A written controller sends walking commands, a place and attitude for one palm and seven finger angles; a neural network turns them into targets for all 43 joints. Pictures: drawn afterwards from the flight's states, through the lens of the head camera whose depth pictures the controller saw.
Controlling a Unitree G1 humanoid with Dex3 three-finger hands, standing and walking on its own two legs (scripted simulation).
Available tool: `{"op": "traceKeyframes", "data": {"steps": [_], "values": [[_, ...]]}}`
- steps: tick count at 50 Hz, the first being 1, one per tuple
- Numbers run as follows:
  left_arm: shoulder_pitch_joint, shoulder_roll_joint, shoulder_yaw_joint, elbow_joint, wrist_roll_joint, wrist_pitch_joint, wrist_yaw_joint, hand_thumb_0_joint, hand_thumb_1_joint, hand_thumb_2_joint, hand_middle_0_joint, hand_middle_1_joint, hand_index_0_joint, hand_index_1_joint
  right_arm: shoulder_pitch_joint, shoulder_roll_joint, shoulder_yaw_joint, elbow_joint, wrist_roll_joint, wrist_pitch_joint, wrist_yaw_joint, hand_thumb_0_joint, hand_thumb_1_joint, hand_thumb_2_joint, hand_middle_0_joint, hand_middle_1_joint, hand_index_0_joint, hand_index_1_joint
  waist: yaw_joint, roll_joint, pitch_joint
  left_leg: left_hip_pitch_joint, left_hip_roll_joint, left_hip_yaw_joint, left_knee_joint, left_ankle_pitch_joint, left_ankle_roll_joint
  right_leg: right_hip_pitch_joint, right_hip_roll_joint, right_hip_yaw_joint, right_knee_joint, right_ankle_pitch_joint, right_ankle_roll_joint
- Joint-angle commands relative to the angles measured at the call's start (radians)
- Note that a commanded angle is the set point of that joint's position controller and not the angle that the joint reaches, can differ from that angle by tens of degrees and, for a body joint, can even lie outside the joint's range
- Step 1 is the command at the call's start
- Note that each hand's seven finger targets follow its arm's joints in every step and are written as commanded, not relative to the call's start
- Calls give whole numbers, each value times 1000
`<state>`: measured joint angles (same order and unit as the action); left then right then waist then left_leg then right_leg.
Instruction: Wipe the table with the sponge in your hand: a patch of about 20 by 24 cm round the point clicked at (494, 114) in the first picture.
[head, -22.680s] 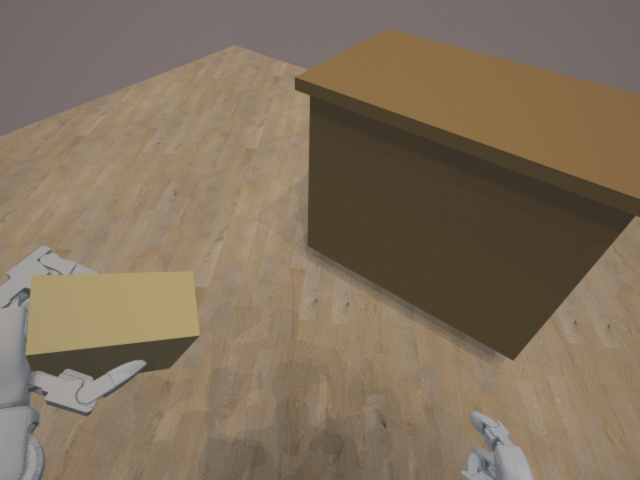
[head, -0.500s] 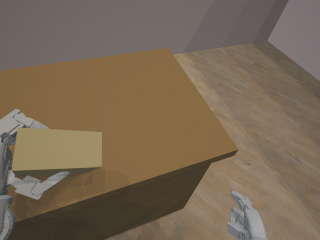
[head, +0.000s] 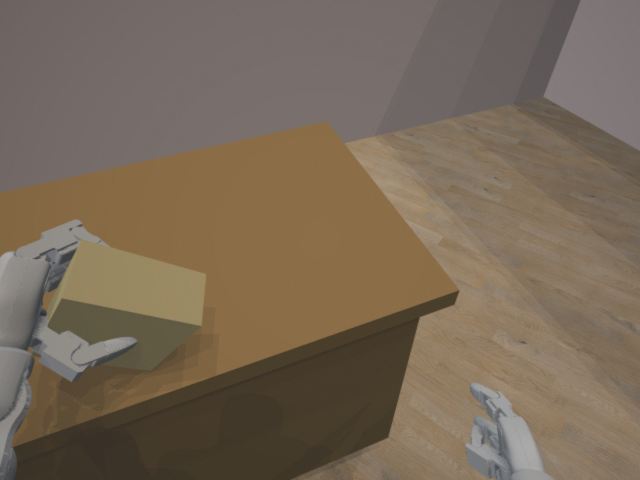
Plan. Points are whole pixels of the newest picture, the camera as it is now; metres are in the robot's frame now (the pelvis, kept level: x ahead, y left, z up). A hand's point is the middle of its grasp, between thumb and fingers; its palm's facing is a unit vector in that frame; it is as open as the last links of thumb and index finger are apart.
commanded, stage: turn the palm down, sponge in hand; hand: left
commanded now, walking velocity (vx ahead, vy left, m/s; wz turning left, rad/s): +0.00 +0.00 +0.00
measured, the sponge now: (140, 317) +0.24 +0.22 +0.13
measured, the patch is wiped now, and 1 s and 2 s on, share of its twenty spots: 0.00 0.00 0.00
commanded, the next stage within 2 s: move the sponge above the wiping area in 1.92 s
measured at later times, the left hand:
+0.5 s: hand (109, 292) +0.23 +0.22 +0.19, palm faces +0.25 -0.51 -0.82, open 10.2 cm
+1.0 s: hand (44, 269) +0.23 +0.27 +0.22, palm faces +0.36 -0.23 -0.90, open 10.2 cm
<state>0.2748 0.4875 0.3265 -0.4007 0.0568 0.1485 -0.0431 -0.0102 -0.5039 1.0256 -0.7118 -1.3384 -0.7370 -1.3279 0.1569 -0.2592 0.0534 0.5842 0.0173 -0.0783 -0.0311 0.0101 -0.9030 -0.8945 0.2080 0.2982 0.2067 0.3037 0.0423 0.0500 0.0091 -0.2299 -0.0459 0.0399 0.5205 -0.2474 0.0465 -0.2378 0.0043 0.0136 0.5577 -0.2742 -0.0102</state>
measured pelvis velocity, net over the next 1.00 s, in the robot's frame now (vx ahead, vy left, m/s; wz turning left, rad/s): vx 0.01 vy -0.02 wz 0.03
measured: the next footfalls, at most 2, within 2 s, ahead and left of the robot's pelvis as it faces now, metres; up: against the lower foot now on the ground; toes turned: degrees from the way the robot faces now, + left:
none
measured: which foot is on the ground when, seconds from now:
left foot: down 0.00-1.00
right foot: down 0.00-1.00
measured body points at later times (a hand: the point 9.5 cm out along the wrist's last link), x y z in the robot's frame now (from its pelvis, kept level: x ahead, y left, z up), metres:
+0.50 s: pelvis +0.02 -0.06 -0.01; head +0.02 -0.09 +0.44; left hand +0.21 +0.25 +0.24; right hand +0.23 -0.28 -0.09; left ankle +0.02 +0.09 -0.73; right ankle +0.02 -0.11 -0.73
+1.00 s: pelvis +0.01 -0.02 +0.00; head -0.01 -0.07 +0.45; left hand +0.21 +0.28 +0.27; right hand +0.25 -0.22 -0.08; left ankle +0.02 +0.09 -0.73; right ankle +0.02 -0.11 -0.73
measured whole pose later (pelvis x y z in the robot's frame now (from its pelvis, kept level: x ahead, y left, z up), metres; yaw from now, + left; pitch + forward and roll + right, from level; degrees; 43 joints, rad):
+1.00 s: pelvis +0.01 -0.02 +0.00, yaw +2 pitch -3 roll +0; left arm 0.15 0.71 0.23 -0.46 0.45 0.34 -0.02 -0.01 -0.51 1.03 -0.72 -1.33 -0.75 -1.32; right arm 0.10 -0.26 0.05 0.59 0.06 0.00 -0.11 0.01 -0.90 -0.89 0.21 0.30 0.20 0.30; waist 0.12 0.10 -0.02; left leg -0.24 -0.02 0.00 0.55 -0.27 0.01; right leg -0.23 0.03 -0.03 0.56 -0.29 -0.04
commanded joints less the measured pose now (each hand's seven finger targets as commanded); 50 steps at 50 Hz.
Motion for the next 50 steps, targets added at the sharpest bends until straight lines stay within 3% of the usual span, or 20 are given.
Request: {"op": "traceKeyframes", "data": {"steps": [1,4,6,8,13,16,20,21,22,25,27,31,35,37,40,41,42,46,47,50], "values": [[-209,384,333,-238,-10,-109,65,0,100,1300,-1200,-1600,-1200,-1600,-183,-123,-53,-175,6,-43,-44,0,-900,-900,200,300,200,300,34,-126,-112,7,43,-62,-103,-90,-14,-60,32,-59,-94,-68,3],[-245,303,271,-202,-18,-200,93,0,100,1300,-1200,-1600,-1200,-1600,-152,-94,-61,-134,-5,-66,-61,0,-900,-900,200,300,200,300,31,-9,-118,30,35,-46,-65,-51,-23,-63,25,-51,-99,-55,0],[-296,365,277,-155,32,-195,106,0,100,1300,-1200,-1600,-1200,-1600,-131,-102,-61,-114,-5,-69,-66,0,-900,-900,200,300,200,300,18,131,-104,30,24,-29,-44,-78,-23,-95,17,-26,-111,-77,-5],[-275,341,207,-82,70,-159,87,0,100,1300,-1200,-1600,-1200,-1600,-113,-106,-65,-108,-9,-66,-73,0,-900,-900,200,300,200,300,7,148,-92,6,17,-21,-34,-56,-21,-76,2,-20,-118,-68,-7],[-303,377,107,-30,103,-36,-32,0,100,1300,-1200,-1600,-1200,-1600,-146,-121,-58,-144,13,-48,-108,0,-900,-900,200,300,200,300,7,11,-78,-31,16,-5,5,-22,-12,-41,-39,60,-184,-159,13],[-324,460,186,-82,107,-75,-66,0,100,1300,-1200,-1600,-1200,-1600,-186,-109,-58,-149,17,-57,-122,0,-900,-900,200,300,200,300,33,-63,-96,-33,21,-17,48,39,-11,-2,-60,116,-188,-141,19],[-190,500,293,-223,106,-178,-38,0,100,1300,-1200,-1600,-1200,-1600,-118,-94,-83,-163,-3,-58,-108,0,-900,-900,200,300,200,300,72,-44,-245,-16,20,-37,73,174,-14,84,-67,94,-91,191,32],[-154,534,348,-210,111,-182,-11,0,100,1300,-1200,-1600,-1200,-1600,-136,-90,-80,-155,4,-64,-101,0,-900,-900,200,300,200,300,92,-2,-234,-5,17,-31,73,201,-18,85,-55,93,-81,221,16],[-134,474,317,-219,105,-181,3,0,100,1300,-1200,-1600,-1200,-1600,-107,-86,-85,-161,3,-61,-92,0,-900,-900,200,300,200,300,81,-6,-250,-16,21,-29,79,224,-20,98,-67,77,-59,313,23],[-51,476,330,-150,93,-106,26,0,100,1300,-1200,-1600,-1200,-1600,-63,-110,-100,-153,19,-36,-80,0,-900,-900,200,300,200,300,77,-9,-199,-55,34,-17,72,227,-25,80,-69,55,-36,394,35],[-43,422,251,-79,107,-26,37,0,100,1300,-1200,-1600,-1200,-1600,-71,-120,-95,-157,31,-15,-78,0,-900,-900,200,300,200,300,69,-14,-118,-80,38,-10,64,199,-27,45,-73,54,-55,352,34],[-129,491,214,-75,186,85,24,0,100,1300,-1200,-1600,-1200,-1600,-128,-142,-86,-173,48,3,-94,0,-900,-900,200,300,200,300,63,-38,-94,-68,30,-11,52,172,-13,5,-52,52,-72,228,33],[-202,492,147,-275,270,51,-4,0,100,1300,-1200,-1600,-1200,-1600,-149,-121,-77,-218,36,-8,-110,0,-900,-900,200,300,200,300,53,-50,-237,8,21,-19,56,195,4,34,-47,48,-57,228,36],[-223,474,139,-356,299,8,9,0,100,1300,-1200,-1600,-1200,-1600,-169,-101,-71,-216,27,-30,-114,0,-900,-900,200,300,200,300,58,2,-279,58,21,-22,63,223,4,36,-40,43,-57,241,21],[-188,509,177,-346,339,-1,35,0,100,1300,-1200,-1600,-1200,-1600,-151,-101,-72,-191,23,-25,-116,0,-900,-900,200,300,200,300,66,12,-255,59,26,-37,31,210,-3,20,-31,20,-66,198,15],[-188,548,230,-312,361,18,60,0,100,1300,-1200,-1600,-1200,-1600,-190,-101,-67,-177,32,-30,-112,0,-900,-900,200,300,200,300,83,42,-222,53,22,-42,21,199,-12,16,-14,35,-74,170,0],[-225,495,180,-296,381,35,72,0,100,1300,-1200,-1600,-1200,-1600,-169,-93,-63,-178,25,-20,-105,0,-900,-900,200,300,200,300,75,47,-226,40,30,-44,5,211,-13,28,-23,1,-71,185,0],[-257,477,150,-143,416,186,99,0,100,1300,-1200,-1600,-1200,-1600,-233,-106,-56,-147,44,15,-81,0,-900,-900,200,300,200,300,99,95,-110,-5,44,-61,-58,172,-40,25,-10,12,-98,113,-19],[-292,435,80,-137,416,218,84,0,100,1300,-1200,-1600,-1200,-1600,-217,-112,-50,-158,42,29,-79,0,-900,-900,200,300,200,300,83,55,-105,-13,52,-60,-71,163,-38,35,-16,-13,-106,118,-12],[-330,455,23,-104,459,284,21,0,100,1300,-1200,-1600,-1200,-1600,-256,-120,-34,-170,50,48,-83,0,-900,-900,200,300,200,300,78,-3,-94,-12,48,-75,-108,100,-29,29,-15,-14,-123,54,-4]]}}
